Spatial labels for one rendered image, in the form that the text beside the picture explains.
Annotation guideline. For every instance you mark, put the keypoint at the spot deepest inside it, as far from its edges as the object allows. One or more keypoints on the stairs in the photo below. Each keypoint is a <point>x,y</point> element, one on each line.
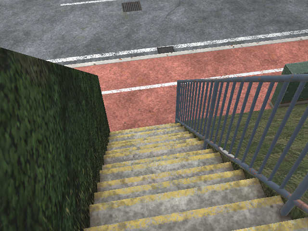
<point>159,178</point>

